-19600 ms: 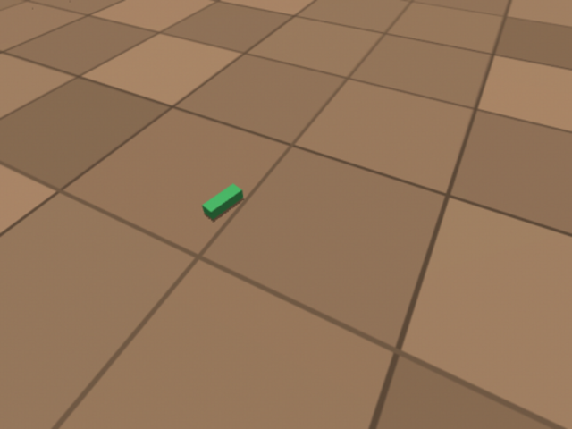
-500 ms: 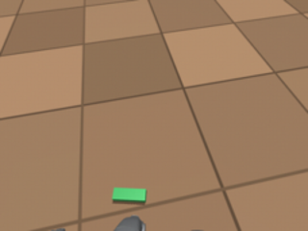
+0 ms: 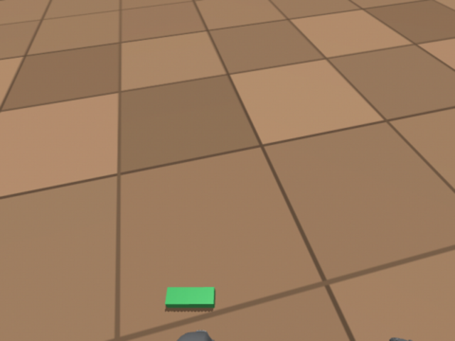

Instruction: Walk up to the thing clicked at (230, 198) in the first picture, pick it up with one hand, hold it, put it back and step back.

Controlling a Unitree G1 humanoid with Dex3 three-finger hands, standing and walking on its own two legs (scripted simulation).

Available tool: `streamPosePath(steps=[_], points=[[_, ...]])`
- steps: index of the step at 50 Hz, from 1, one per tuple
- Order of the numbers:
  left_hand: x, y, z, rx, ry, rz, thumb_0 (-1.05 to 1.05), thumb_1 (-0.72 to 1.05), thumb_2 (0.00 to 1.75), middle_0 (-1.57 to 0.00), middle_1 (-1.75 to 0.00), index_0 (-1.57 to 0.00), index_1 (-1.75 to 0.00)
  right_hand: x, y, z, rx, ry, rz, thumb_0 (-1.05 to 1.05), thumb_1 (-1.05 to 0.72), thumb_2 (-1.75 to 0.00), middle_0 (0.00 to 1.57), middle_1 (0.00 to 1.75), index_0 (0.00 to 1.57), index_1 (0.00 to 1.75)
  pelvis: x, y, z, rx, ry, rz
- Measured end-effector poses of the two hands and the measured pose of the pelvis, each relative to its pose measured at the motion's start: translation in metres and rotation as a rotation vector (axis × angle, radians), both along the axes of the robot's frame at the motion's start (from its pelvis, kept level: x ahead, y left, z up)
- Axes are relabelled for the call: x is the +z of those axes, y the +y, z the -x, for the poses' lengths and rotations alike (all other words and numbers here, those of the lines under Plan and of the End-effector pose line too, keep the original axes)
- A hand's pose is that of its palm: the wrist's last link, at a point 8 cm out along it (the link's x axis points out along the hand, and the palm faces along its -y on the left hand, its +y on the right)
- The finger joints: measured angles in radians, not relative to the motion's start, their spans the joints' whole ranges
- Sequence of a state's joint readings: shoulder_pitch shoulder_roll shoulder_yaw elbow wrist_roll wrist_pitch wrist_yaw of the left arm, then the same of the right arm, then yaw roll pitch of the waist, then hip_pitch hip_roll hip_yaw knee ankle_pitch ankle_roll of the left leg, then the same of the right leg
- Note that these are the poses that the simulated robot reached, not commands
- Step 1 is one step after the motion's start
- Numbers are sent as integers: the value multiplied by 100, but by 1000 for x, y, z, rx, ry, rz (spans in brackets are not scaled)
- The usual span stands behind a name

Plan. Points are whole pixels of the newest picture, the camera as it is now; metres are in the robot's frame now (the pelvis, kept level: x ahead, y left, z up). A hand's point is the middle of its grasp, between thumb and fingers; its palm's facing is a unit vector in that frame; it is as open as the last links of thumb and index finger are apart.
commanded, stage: walk up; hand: left
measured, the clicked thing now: (190, 297) +0.41 +0.21 -0.73
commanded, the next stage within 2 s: stand in 0.96 s
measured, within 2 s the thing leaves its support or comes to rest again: neither
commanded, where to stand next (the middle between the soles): +0.05 -0.01 m, yaw +3 degrees
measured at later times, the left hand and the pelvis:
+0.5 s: hand out of the picture +0.08 +0.23 -0.12, palm faces +0.04 -0.92 -0.40, open 7.4 cm; pelvis +0.02 -0.03 +0.01, yaw +3 degrees
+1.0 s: hand out of the picture +0.07 +0.26 -0.14, palm faces +0.07 -0.92 -0.38, open 7.4 cm; pelvis +0.02 +0.00 +0.01, yaw +5 degrees
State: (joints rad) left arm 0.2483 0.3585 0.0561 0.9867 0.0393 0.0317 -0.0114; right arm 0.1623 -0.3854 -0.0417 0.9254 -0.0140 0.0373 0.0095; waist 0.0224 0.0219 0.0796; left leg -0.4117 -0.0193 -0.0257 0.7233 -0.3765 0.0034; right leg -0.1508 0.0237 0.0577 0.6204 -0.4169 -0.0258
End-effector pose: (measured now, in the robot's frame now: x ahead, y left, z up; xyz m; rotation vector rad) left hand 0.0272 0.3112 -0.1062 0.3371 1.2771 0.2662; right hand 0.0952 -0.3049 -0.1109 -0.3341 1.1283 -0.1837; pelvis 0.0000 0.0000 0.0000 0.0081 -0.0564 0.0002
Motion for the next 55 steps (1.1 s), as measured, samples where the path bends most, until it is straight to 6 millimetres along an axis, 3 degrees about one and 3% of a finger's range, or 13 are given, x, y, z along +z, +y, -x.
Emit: streamPosePath(steps=[4, 10, 18, 22, 27, 31, 37, 45, 49, 55], points=[[2, -3, 11, 21, 16, 12, 1, 90, 90, -20, -30, -20, -30, -3, -3, 24, -14, 48, -4, 1, -91, -90, 20, 30, 21, 30, 3, 2, -1, 28, 6, 10], [-2, -4, -10, -10, -53, 36, 1, 90, 90, -20, -30, -20, -30, 0, 1, 49, -7, 89, 1, 1, -91, -90, 20, 30, 21, 30, 3, 1, 3, 28, 6, -21], [8, -17, -38, -61, -129, -6, 1, 90, 90, -20, -30, -20, -30, 6, -40, 61, -39, 97, 31, 1, -90, -90, 20, 30, 21, 30, 2, -28, 0, 28, 10, 8], [16, -31, -39, -41, -137, -12, 1, 90, 90, -20, -30, -20, -30, 4, -50, 47, -38, 116, 33, 1, -91, -90, 20, 30, 21, 30, 7, -35, -9, 32, 13, 4], [25, -37, -44, -22, -148, -12, 1, 90, 90, -20, -30, -21, -30, 2, -46, 20, 4, 110, 16, 1, -91, -90, 20, 30, 20, 30, 12, -32, -20, 53, 12, 0], [22, -28, -45, -1, -143, -19, 1, 90, 90, -20, -30, -21, -30, -1, -31, -5, 43, 99, 0, 1, -91, -90, 20, 30, 20, 30, 10, -25, -24, 68, 8, 3], [3, -7, -46, 45, -116, -5, 1, 90, 90, -20, -30, -21, -30, -2, 2, -37, 89, 53, -7, 1, -91, -90, 20, 30, 20, 30, 2, -11, -25, 85, 4, -12], [-1, -7, -38, 46, -93, 10, 1, 90, 90, -20, -30, -20, -30, 2, 23, -69, 113, -13, -39, 1, -90, -90, 20, 30, 21, 30, 3, -8, -21, 86, 4, 18], [2, -5, -29, 44, -62, 10, 1, 90, 90, -20, -30, -20, -30, 6, 27, -77, 108, -40, -51, 1, -91, -90, 20, 30, 21, 30, 7, -3, -21, 84, 3, 11], [6, -5, -29, 46, -46, 34, 1, 90, 90, -20, -30, -20, -30, 12, 27, -68, 107, -14, -45, 1, -91, -90, 20, 30, 21, 30, 15, -1, -24, 79, 0, 13]])
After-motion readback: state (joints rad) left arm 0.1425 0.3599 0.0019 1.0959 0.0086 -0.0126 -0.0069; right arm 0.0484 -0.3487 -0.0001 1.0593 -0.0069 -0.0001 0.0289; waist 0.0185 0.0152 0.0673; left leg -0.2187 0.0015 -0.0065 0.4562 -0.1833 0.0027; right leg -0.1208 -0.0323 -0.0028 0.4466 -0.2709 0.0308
